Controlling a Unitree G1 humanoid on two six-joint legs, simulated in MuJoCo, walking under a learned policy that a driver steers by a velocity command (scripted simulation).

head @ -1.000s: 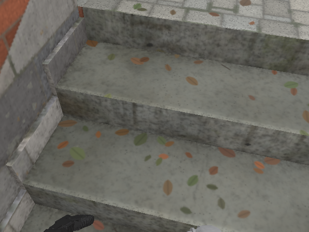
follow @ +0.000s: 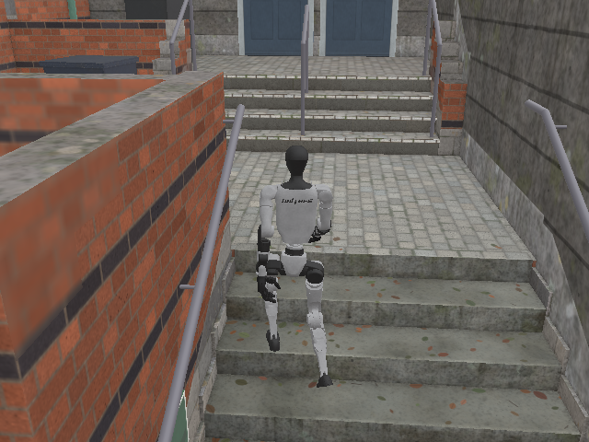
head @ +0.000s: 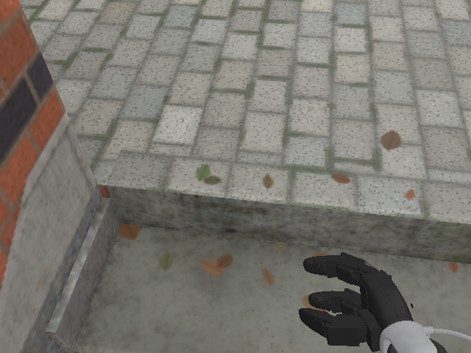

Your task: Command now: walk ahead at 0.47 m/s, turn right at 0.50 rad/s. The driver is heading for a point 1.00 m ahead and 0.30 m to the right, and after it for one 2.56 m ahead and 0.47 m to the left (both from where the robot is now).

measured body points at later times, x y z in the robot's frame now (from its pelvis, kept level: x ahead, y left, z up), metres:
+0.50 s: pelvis +0.29 -0.03 +0.13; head +0.30 -0.04 +0.58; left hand +0.61 +0.03 +0.09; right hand +0.14 -0.14 -0.02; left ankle +0.11 +0.13 -0.59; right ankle +0.39 -0.14 -0.46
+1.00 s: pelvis +0.58 -0.10 +0.30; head +0.60 -0.11 +0.75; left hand +0.61 +0.11 +0.15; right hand +0.72 -0.37 +0.24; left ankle +0.75 -0.07 -0.30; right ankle +0.40 -0.13 -0.44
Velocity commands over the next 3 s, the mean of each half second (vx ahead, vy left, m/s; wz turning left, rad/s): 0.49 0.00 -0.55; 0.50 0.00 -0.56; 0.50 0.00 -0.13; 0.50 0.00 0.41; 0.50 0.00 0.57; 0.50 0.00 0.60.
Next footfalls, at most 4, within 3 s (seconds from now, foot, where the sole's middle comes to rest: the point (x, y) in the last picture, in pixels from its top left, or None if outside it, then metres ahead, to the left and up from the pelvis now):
0.48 right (339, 339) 0.43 -0.15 -0.49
0.98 left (312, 167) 0.78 -0.09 -0.33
1.58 right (463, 126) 0.94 -0.48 -0.33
2.10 left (402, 38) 1.33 -0.39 -0.33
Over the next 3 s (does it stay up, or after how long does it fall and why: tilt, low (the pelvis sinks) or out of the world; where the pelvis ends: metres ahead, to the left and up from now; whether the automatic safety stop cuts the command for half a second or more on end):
stays up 1.60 -0.45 0.44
